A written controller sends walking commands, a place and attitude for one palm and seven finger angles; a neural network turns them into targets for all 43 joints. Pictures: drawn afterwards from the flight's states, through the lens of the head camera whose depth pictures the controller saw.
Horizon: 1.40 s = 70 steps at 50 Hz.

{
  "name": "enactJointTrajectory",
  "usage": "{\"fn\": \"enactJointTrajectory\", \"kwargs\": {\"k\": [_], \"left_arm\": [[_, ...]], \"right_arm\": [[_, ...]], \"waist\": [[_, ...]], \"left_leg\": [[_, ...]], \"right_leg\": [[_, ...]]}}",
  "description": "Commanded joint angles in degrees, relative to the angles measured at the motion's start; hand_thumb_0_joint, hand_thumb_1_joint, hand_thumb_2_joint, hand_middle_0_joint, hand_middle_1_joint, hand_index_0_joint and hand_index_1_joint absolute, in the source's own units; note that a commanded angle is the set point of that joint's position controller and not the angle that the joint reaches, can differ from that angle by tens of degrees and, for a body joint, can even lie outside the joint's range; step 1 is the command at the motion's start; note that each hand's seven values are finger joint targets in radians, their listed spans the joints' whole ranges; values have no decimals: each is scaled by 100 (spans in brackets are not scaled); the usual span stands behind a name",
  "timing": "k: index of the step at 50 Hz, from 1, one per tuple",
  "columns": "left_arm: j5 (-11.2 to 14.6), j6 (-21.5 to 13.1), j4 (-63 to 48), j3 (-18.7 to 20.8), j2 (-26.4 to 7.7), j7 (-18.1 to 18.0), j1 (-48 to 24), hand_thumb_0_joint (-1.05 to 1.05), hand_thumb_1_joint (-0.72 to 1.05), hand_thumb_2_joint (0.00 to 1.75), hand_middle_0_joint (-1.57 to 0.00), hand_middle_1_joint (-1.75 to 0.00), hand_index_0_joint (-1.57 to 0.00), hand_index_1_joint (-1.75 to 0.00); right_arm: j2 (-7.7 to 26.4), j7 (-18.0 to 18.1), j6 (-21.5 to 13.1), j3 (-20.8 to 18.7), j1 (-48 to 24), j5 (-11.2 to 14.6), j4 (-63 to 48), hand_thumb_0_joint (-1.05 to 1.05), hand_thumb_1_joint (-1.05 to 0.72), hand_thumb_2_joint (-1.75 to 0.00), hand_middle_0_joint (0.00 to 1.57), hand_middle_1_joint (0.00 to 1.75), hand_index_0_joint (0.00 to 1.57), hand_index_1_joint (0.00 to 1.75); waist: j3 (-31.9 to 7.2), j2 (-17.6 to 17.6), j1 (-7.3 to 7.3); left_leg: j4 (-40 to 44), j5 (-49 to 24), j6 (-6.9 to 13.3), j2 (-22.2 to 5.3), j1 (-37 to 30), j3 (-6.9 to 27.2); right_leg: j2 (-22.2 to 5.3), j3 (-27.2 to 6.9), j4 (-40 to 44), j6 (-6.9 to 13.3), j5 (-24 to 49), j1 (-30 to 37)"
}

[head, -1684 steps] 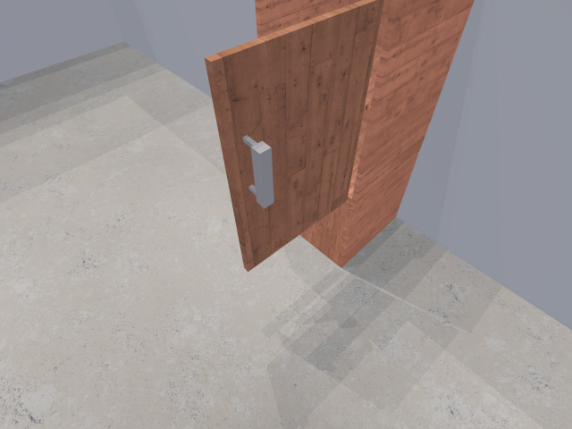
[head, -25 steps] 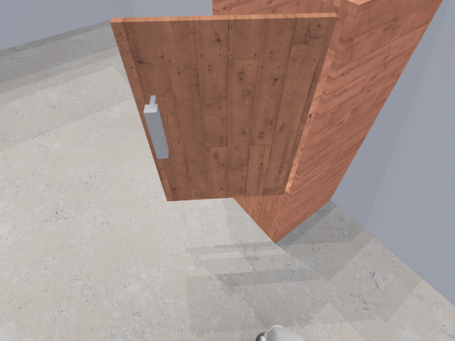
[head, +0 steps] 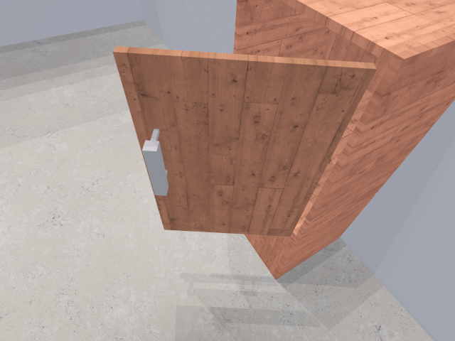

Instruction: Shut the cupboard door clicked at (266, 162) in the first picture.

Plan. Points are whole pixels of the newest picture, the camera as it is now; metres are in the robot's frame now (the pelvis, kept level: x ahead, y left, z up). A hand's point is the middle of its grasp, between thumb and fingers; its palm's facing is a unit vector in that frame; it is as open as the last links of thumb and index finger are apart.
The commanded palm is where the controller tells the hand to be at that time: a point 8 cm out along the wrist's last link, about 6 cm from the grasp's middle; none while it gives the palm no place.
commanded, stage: come to a stop and stand still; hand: left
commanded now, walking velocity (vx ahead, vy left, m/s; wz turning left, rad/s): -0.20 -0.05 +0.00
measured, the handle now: (158, 162) +0.44 +0.19 +0.03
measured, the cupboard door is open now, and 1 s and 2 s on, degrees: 57 57 57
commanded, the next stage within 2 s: look again from close up in 1.70 s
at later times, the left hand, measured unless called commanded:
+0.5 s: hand out of the picture +0.00 +0.14 -0.17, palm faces +0.05 -0.97 -0.24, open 7.4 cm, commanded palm none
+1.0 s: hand out of the picture -0.12 +0.17 -0.18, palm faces +0.06 -0.98 -0.20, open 7.4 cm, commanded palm none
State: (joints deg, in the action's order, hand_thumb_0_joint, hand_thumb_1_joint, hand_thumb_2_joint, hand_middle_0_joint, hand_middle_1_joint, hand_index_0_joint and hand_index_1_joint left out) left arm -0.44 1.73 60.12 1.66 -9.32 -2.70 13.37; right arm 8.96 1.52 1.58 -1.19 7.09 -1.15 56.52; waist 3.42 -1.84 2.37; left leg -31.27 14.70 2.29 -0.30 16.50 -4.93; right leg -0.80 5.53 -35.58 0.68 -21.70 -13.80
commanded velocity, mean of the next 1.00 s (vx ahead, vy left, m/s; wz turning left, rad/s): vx -0.02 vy -0.01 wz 0.00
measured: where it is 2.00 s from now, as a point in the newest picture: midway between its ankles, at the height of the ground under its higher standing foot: outside the picture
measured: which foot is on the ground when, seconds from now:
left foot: down 0.00-0.28, up 0.30-0.46, down 0.48-1.00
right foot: up 0.00-0.24, down 0.26-0.96, up 0.98-1.00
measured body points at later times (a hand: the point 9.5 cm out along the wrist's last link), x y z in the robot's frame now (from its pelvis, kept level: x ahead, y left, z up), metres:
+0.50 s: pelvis -0.07 -0.05 -0.02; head -0.08 -0.05 +0.43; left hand +0.00 +0.19 -0.16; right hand +0.01 -0.31 -0.15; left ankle -0.02 +0.04 -0.73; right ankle -0.06 -0.17 -0.73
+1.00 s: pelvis -0.13 -0.03 +0.00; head -0.15 +0.00 +0.45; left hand -0.12 +0.22 -0.17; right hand -0.12 -0.29 -0.14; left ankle -0.03 +0.04 -0.73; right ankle -0.08 -0.17 -0.72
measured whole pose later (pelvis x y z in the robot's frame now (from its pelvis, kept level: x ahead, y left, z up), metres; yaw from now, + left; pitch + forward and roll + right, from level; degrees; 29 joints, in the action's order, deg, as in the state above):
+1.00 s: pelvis -0.13 -0.03 +0.00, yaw +2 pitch -3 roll -3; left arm -1.5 2.5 56.1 2.1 -13.2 -1.5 19.4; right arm 10.8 0.5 2.1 -2.6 18.9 -1.9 58.9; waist 0.6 -1.2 -0.2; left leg -31.6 10.6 4.6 0.7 21.1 -2.2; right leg 0.1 3.1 -35.4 0.2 -20.2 -17.5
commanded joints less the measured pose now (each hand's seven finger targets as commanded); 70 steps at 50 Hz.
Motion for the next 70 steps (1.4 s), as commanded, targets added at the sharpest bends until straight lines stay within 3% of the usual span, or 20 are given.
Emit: {"fn": "enactJointTrajectory", "kwargs": {"k": [1, 5, 10, 11, 13, 15, 19, 23, 25, 28, 38, 42, 45, 48, 51, 55, 58, 62, 66, 70], "left_arm": [[-7, 80, -441, 199, -647, -38, 250, 0, 90, 90, -20, -30, -20, -30], [-4, 80, -595, 243, -587, 2, 240, 0, 90, 90, -20, -30, -20, -30], [-50, 36, -601, 210, -549, 56, 574, 0, 90, 90, -20, -30, -20, -30], [-147, -150, -858, -19, -1299, 52, 1041, 0, 90, 90, -20, -30, -20, -30], [-175, -125, -1191, 253, -1276, 1, 321, 0, 90, 90, -20, -30, -20, -30], [-216, -98, -1404, 250, -1411, -27, 219, 0, 90, 90, -20, -30, -20, -30], [-170, -164, -1499, 228, -1230, -85, 50, 0, 90, 90, -20, -30, -20, -30], [-110, -123, -1591, 150, -1236, -66, -64, 0, 90, 90, -20, -30, -20, -30], [-49, -112, -1542, 95, -1004, -24, 167, 0, 90, 90, -20, -30, -20, -30], [-91, -79, -1280, 77, -986, 2, 487, 0, 90, 90, -20, -30, -20, -30], [-106, -206, -1091, 144, -1075, 68, 439, 0, 90, 90, -20, -30, -20, -30], [-93, -192, -1107, 186, -1218, 59, 70, 0, 90, 90, -20, -30, -20, -30], [-108, -121, -982, 177, -1157, 78, 276, 0, 90, 90, -20, -30, -20, -30], [-135, -15, -568, 150, -722, 108, 1192, 0, 90, 90, -20, -30, -20, -30], [-124, 41, -319, 110, -513, 144, 1827, 0, 90, 90, -20, -30, -20, -30], [-95, -70, -294, 70, -607, 93, 1764, 0, 90, 90, -20, -30, -20, -30], [-138, -91, -479, 143, -1198, 38, 964, 0, 90, 90, -20, -30, -20, -30], [-91, -228, -806, 171, -1245, -1, -157, 0, 90, 90, -20, -30, -20, -30], [-69, -190, -374, -17, -586, 57, 1083, 0, 90, 90, -20, -30, -20, -30], [-134, -68, -122, -20, -564, 55, 1332, 0, 90, 90, -20, -30, -20, -30]], "right_arm": [[1156, 164, -3, -245, 513, -33, -215, 0, -90, -90, 20, 30, 20, 30], [1272, 170, 14, -341, 312, -48, -359, 0, -90, -90, 20, 30, 20, 30], [1268, 67, 45, -401, 187, 8, -364, 0, -90, -90, 20, 30, 20, 30], [1359, 91, -143, -327, 180, 28, -724, 0, -90, -90, 20, 30, 20, 30], [756, -11, -136, -370, 238, -12, -963, 0, -90, -90, 20, 30, 20, 30], [476, -44, -40, -363, 39, -11, -1092, 0, -90, -90, 20, 30, 20, 30], [519, -72, 18, -362, 264, 13, -1083, 0, -90, -90, 20, 30, 20, 30], [532, -118, -80, -300, 771, 22, -838, 0, -90, -90, 20, 30, 20, 30], [944, -100, -186, -314, 638, -29, -821, 0, -90, -90, 20, 30, 20, 30], [1063, -91, -177, -282, 282, -38, -798, 0, -90, -90, 20, 30, 20, 30], [779, -98, -82, -288, 976, -31, -421, 0, -90, -90, 20, 30, 20, 30], [793, -82, -113, -310, 1385, -1, -177, 0, -90, -90, 20, 30, 20, 30], [956, -91, -128, -309, 1309, -43, -174, 0, -90, -90, 20, 30, 20, 30], [1212, -50, -124, -320, 619, -53, -283, 0, -90, -90, 20, 30, 20, 30], [1171, -25, -107, -298, 361, -36, -326, 0, -90, -90, 20, 30, 20, 30], [1108, -42, -24, -305, 807, -4, -81, 0, -90, -90, 20, 30, 20, 30], [785, -55, 52, -310, 958, 48, -64, 0, -90, -90, 20, 30, 20, 30], [866, -91, -65, -337, 1392, 78, 155, 0, -90, -90, 20, 30, 20, 30], [822, -10, -276, -136, 808, 47, 39, 0, -90, -90, 20, 30, 20, 30], [943, -24, -239, -180, 634, 57, 131, 0, -90, -90, 20, 30, 20, 30]], "waist": [[-409, 1124, -248], [-1113, 880, -267], [-1028, 898, -127], [-1012, 348, 104], [-1044, -1030, -196], [-689, -257, -163], [-152, -1011, -309], [10, -415, -483], [136, 657, -259], [246, 1315, -54], [-141, -449, -427], [-227, -346, -611], [273, 307, -460], [295, 1340, 44], [-143, 1098, 222], [181, 243, -42], [313, -788, -480], [196, -465, -787], [423, 601, -46], [43, 944, -2]], "left_leg": [[909, -5184, 1177, -2063, -741, 1658], [549, -4938, 1040, -1855, -1567, 1360], [459, -2847, 555, -1428, -617, 1039], [127, -2633, 190, -912, -1016, 1057], [-902, 164, -259, -100, 464, 270], [-1524, 1091, -252, 131, 838, 365], [-2032, 1004, -199, -28, 1019, 524], [-187, -130, -150, -20, -351, 369], [638, -491, 219, -739, -149, 1313], [1539, 1358, 418, -953, 1097, 1778], [-27, 742, -6, -101, -126, 706], [-303, 528, -30, -71, -676, 638], [876, 1779, 111, -434, 239, 1315], [2503, 3210, 474, -1228, 2298, 2273], [2521, 2426, 534, -1163, 1855, 1918], [1855, 1745, 147, -670, 708, 1418], [-477, 374, -287, 101, -519, 501], [-749, 29, -146, -117, -858, 621], [1468, 171, 182, -838, 544, 1697], [2451, 1921, 149, -908, 625, 2091]], "right_leg": [[9, -750, -2032, -51, -1389, -714], [96, -822, -2041, -151, -1012, -1001], [85, -359, 315, -141, 584, 402], [74, -369, 1442, -296, 1074, 534], [-1163, -1830, 1093, 305, 3066, 629], [-1320, -1770, 925, 714, 3332, 450], [-1325, -1743, 1054, 905, 3056, -24], [-855, -1388, 966, 518, 1117, -903], [-211, -970, 729, 144, 193, -934], [-68, -593, 400, 23, 58, 167], [-799, -1617, 2098, 336, -1327, -1144], [-885, -1458, 2114, 405, -1280, -1577], [-433, -1034, 1527, 178, -1427, -1431], [118, -266, -553, -23, -119, 640], [145, -165, -1013, 56, -270, 834], [-5, -361, 1673, 188, -213, 552], [-1381, -1940, 2835, 832, -1765, -1553], [-1036, -1351, 2295, 624, -913, -1715], [-284, -750, 1269, -15, 684, 52], [-198, -494, 670, -98, 426, 456]]}}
